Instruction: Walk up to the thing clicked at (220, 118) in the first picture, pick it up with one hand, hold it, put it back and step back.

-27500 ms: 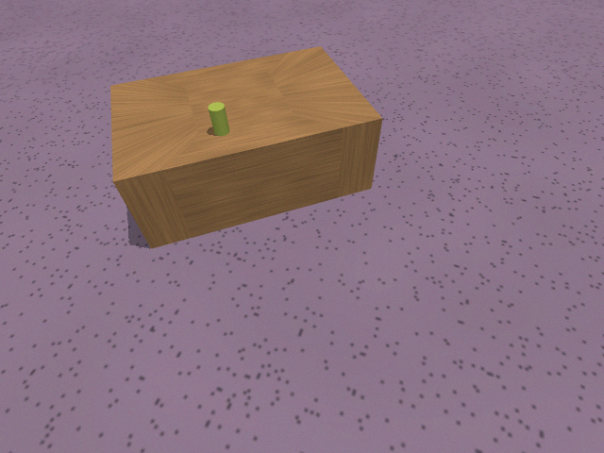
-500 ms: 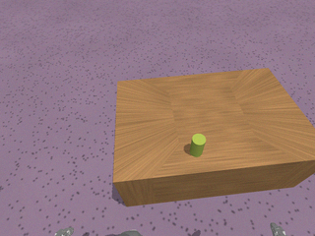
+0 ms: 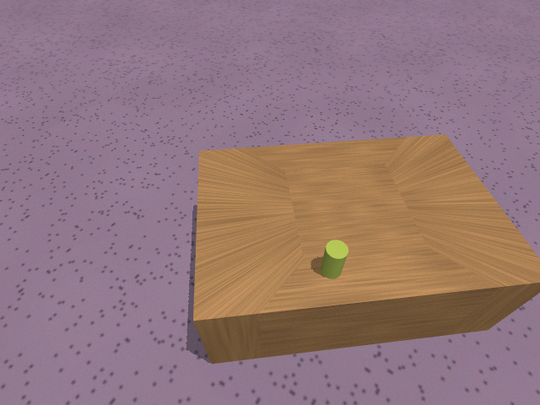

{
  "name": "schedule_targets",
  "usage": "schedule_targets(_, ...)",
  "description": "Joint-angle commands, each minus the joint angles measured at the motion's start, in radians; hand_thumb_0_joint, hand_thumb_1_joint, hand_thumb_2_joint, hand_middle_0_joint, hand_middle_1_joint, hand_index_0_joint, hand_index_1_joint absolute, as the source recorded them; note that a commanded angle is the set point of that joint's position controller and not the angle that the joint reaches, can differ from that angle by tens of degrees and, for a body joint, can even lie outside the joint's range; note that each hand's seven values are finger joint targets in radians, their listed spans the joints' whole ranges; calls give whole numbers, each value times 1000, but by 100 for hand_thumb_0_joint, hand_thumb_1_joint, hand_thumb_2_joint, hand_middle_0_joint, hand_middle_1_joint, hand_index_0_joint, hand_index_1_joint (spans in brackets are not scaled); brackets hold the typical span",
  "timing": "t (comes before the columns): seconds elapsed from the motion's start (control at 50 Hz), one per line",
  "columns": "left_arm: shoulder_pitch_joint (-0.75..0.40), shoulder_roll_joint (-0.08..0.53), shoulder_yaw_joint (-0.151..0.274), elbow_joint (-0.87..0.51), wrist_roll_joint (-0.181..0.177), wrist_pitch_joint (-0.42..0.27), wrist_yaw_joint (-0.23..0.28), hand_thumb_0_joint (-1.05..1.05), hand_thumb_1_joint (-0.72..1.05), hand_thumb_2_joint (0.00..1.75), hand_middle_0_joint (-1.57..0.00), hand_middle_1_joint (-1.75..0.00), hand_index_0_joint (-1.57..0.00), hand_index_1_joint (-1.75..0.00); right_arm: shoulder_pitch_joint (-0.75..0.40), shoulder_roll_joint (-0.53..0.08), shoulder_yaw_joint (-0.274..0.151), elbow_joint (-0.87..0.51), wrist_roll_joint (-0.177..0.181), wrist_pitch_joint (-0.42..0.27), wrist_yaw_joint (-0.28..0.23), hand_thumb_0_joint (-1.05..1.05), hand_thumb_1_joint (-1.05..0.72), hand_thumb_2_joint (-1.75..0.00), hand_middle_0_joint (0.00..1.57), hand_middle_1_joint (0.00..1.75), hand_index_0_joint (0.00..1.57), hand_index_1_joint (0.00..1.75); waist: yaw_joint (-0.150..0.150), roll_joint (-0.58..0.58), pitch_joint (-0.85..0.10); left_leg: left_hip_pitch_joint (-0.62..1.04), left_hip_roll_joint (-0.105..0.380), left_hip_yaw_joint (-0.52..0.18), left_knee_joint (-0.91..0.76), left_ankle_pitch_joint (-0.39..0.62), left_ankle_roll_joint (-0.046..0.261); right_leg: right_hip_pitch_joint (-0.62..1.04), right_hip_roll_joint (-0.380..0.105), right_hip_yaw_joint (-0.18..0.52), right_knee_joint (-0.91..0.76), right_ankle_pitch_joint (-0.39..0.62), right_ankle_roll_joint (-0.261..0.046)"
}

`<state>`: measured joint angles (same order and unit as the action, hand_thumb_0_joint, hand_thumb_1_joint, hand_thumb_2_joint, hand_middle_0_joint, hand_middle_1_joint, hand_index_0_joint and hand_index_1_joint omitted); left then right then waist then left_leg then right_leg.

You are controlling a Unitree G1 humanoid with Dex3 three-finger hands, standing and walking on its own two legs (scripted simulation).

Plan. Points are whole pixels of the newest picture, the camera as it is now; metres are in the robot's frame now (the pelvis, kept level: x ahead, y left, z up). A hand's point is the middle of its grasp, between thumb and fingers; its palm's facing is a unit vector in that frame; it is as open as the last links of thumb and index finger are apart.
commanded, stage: stand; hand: right
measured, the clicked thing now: (333, 259) +0.54 -0.15 -0.33
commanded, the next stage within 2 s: none
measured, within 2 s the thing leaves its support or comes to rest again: neither
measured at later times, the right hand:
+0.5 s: hand out of the picture +0.07 -0.23 -0.15, palm faces +0.02 +0.94 -0.35, open 7.6 cm
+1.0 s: hand out of the picture +0.09 -0.24 -0.15, palm faces +0.03 +0.94 -0.35, open 7.4 cm
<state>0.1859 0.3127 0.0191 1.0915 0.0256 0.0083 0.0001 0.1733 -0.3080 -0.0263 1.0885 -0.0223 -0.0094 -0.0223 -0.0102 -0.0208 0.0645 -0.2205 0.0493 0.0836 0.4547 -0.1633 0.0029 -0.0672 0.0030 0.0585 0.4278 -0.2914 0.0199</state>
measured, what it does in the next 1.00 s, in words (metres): stands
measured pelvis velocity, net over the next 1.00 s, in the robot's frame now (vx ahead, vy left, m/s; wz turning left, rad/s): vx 0.02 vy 0.02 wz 0.00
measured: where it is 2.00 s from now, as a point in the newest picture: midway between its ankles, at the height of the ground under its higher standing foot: outside the picture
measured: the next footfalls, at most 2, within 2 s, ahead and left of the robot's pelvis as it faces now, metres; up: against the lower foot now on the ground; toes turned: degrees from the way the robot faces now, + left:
none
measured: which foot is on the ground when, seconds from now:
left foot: down 0.00-1.00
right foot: down 0.00-1.00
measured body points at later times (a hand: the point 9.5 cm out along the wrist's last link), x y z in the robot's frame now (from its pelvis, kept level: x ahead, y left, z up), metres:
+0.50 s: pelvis +0.01 +0.01 +0.00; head +0.01 +0.03 +0.45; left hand +0.06 +0.30 -0.14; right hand +0.07 -0.28 -0.13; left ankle +0.06 +0.12 -0.74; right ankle -0.03 -0.14 -0.74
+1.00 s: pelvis +0.02 +0.02 +0.01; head +0.02 +0.03 +0.45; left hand +0.08 +0.31 -0.14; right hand +0.08 -0.28 -0.12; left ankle +0.06 +0.12 -0.74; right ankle -0.03 -0.14 -0.74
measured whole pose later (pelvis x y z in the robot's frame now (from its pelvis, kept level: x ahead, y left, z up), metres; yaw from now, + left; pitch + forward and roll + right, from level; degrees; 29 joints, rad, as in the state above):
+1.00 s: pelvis +0.02 +0.02 +0.01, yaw +0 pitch -3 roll +0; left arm 0.14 0.34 0.00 1.14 0.01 0.00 0.00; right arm 0.10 -0.32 -0.02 1.16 -0.01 -0.01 -0.01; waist -0.01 -0.03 0.06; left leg -0.18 0.01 0.10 0.37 -0.14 0.03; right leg -0.02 -0.04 0.07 0.33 -0.26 0.05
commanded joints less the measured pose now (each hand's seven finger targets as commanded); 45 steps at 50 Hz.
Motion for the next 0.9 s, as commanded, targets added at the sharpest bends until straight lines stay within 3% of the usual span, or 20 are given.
schedule_targets(0.0,-24,190,36,-44,2,-22,15,0,90,90,-20,-30,-20,-30,-36,-188,-32,-39,0,-27,-6,0,-12,-74,20,30,20,30,-8,28,-18,137,86,-124,-110,-34,9,-170,-86,77,-135,60,-53)
schedule_targets(0.04,-29,187,33,-37,4,-22,15,0,90,90,-20,-30,-20,-30,-48,-193,-31,-34,0,-24,-5,0,-28,-90,20,30,20,30,-5,28,-22,129,87,-126,-113,-47,11,-157,-88,70,-139,54,-50)
schedule_targets(0.2,-33,204,27,-12,1,-24,15,0,90,90,-20,-30,-20,-30,-64,-214,-31,-13,5,-18,0,0,-90,-90,20,30,20,30,-7,14,-19,118,88,-132,-140,-74,14,-140,-96,66,-159,47,-45)
schedule_targets(0.24,-35,207,26,-10,0,-25,14,0,90,90,-20,-30,-20,-30,-71,-217,-32,-10,5,-18,-1,0,-90,-90,20,30,20,30,-6,18,-28,137,91,-134,-146,-73,15,-151,-96,65,-157,54,-44)
schedule_targets(0.3,-32,197,22,-6,-2,-28,15,0,90,90,-20,-30,-20,-30,-73,-217,-29,-5,8,-23,0,0,-90,-90,20,30,20,30,-3,27,-55,162,95,-128,-134,23,19,-122,-104,62,-146,132,-41)
schedule_targets(0.4,-27,205,20,3,-1,-25,16,0,90,90,-20,-30,-20,-30,-95,-228,-33,0,9,-22,1,0,-90,-90,20,30,20,30,-1,21,-28,138,95,-138,-160,-39,19,-135,-99,51,-150,93,-37)
schedule_targets(0.48,-47,213,20,0,-3,-27,17,0,90,90,-20,-30,-20,-30,-84,-222,-32,9,8,-19,2,0,-90,-90,20,30,20,30,-10,9,-28,147,91,-128,-153,-18,19,-139,-107,59,-157,95,-39)
schedule_targets(0.52,-37,207,16,-1,-3,-29,19,0,90,90,-20,-30,-20,-30,-89,-222,-33,9,9,-20,2,0,-90,-90,20,30,20,30,-3,4,-67,171,93,-119,-128,81,23,-109,-115,58,-154,160,-35)
schedule_targets(0.54,-40,210,17,-1,-6,-29,17,0,90,90,-20,-30,-20,-30,-75,-225,-33,16,10,-19,2,0,-90,-90,20,30,20,30,-10,20,-53,162,87,-118,-149,26,19,-122,-110,58,-158,132,-35)
schedule_targets(0.58,-45,219,20,-5,-7,-29,18,0,90,90,-20,-30,-20,-30,-84,-223,-32,13,11,-22,3,0,-90,-90,20,30,20,30,-6,26,-87,187,91,-119,-138,93,22,-96,-112,54,-146,175,-35)
schedule_targets(0.68,-37,217,19,-1,-6,-27,18,0,90,90,-20,-30,-20,-30,-97,-230,-33,12,11,-22,3,0,-90,-90,20,30,20,30,0,26,-82,192,95,-120,-139,111,24,-96,-114,46,-151,180,-32)
schedule_targets(0.72,-39,222,20,0,-7,-25,18,0,90,90,-20,-30,-20,-30,-95,-235,-34,15,11,-22,2,0,-90,-90,20,30,20,30,-3,36,-65,195,94,-127,-159,53,20,-125,-108,43,-147,137,-33)
schedule_targets(0.8,-45,218,18,-4,-7,-27,18,0,90,90,-20,-30,-20,-30,-111,-236,-34,13,11,-23,2,0,-90,-90,20,30,20,30,0,20,-76,197,97,-121,-137,143,22,-104,-116,45,-150,181,-30)
schedule_targets(0.88,-49,227,20,-7,-7,-29,19,0,90,90,-20,-30,-20,-30,-105,-232,-33,14,15,-22,3,0,-90,-90,20,30,20,30,-4,8,-82,200,94,-116,-131,150,25,-90,-122,46,-155,212,-30)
